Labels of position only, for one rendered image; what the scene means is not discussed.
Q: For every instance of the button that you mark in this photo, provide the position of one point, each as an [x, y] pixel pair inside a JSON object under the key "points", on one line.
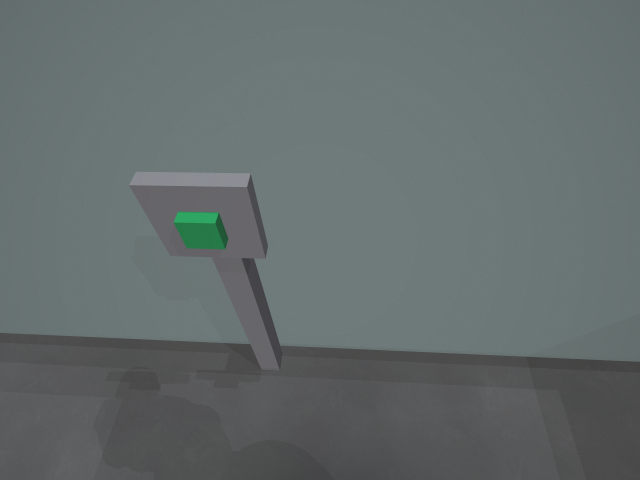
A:
{"points": [[201, 230]]}

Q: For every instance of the panel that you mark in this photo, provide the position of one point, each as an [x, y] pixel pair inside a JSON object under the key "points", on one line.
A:
{"points": [[163, 194]]}

